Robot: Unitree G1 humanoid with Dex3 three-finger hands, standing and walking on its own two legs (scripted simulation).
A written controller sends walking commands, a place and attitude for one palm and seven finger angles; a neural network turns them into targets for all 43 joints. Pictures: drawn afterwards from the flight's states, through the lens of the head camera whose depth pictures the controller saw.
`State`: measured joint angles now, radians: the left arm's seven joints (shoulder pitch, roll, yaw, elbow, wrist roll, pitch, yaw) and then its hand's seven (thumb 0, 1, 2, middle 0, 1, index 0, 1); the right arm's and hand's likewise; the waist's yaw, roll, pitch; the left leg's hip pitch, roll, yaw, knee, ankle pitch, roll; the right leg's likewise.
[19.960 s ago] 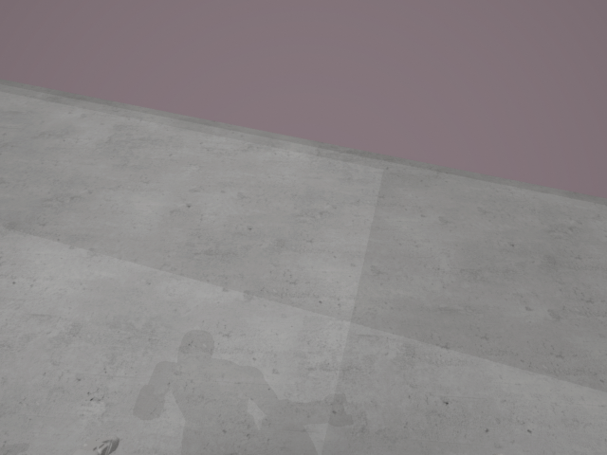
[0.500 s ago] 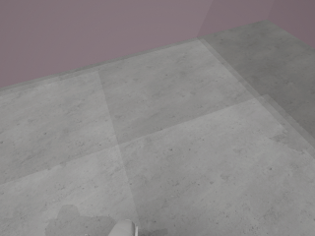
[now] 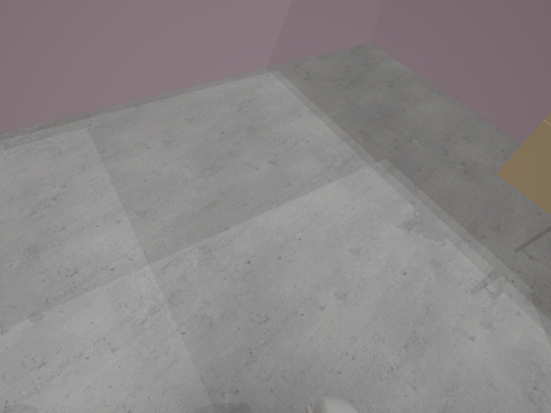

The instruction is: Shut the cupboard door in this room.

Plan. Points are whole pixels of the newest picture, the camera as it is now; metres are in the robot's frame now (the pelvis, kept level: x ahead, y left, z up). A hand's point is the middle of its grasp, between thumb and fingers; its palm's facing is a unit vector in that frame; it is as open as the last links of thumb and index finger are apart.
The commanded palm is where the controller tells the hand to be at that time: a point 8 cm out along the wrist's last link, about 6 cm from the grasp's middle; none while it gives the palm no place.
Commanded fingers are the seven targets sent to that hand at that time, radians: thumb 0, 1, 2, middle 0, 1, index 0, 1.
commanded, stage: turn or walk to find it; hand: left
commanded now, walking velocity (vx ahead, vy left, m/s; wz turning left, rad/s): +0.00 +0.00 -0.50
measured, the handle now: out of the picture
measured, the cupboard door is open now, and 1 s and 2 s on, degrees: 87 87 87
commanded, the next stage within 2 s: stand and wait in 1.46 s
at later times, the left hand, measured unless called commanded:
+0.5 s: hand (230, 408) +0.15 +0.08 -0.14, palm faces -0.25 -0.93 -0.28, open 7.4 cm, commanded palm none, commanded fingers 0.00 0.90 0.90 -0.20 -0.30 -0.20 -0.30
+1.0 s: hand out of the picture +0.11 +0.16 -0.18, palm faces -0.31 -0.93 -0.20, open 7.4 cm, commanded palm none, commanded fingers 0.00 0.90 0.90 -0.20 -0.30 -0.20 -0.30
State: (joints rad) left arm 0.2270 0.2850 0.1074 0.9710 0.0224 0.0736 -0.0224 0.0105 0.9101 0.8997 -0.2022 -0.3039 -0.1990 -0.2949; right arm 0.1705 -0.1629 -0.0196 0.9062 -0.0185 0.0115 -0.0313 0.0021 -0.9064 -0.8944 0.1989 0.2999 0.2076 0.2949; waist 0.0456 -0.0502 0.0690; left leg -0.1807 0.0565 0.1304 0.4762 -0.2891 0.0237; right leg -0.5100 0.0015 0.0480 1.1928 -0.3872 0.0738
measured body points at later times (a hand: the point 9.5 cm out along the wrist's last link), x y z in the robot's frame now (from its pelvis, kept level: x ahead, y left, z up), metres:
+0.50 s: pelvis -0.01 -0.08 +0.00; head +0.02 -0.13 +0.44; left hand +0.16 +0.13 -0.12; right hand -0.05 -0.34 -0.17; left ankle +0.01 +0.11 -0.64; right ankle -0.03 -0.14 -0.74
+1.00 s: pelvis +0.06 -0.04 -0.01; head +0.09 -0.03 +0.44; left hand +0.12 +0.20 -0.17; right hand +0.09 -0.33 -0.12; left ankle +0.12 +0.05 -0.75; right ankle -0.03 -0.14 -0.74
